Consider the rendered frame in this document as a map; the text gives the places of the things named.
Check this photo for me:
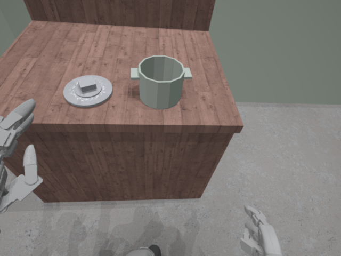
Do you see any pot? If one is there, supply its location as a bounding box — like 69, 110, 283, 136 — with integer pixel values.
131, 55, 192, 109

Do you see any right robot hand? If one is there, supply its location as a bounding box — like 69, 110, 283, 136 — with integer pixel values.
240, 205, 283, 256

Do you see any left robot foot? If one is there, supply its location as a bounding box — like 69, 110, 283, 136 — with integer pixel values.
149, 245, 161, 256

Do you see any table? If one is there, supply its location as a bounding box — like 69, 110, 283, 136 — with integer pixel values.
0, 0, 244, 203

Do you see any left robot hand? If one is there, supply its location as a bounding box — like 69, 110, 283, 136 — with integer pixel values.
0, 99, 43, 214

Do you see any knob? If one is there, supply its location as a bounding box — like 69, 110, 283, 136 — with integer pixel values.
77, 76, 97, 92

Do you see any lid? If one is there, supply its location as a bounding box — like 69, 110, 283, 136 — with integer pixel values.
63, 75, 113, 107

